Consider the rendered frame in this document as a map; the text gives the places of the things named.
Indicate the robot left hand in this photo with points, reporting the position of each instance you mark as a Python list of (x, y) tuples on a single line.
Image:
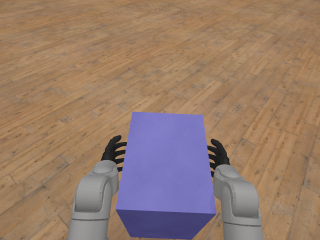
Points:
[(111, 153)]

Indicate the robot left forearm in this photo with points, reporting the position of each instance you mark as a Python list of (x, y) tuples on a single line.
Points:
[(92, 202)]

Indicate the robot right hand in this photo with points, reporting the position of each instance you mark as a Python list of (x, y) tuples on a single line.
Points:
[(220, 157)]

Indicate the carton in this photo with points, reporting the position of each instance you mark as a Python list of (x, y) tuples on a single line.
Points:
[(166, 189)]

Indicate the robot right forearm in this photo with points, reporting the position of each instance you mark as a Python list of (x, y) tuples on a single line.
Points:
[(240, 206)]

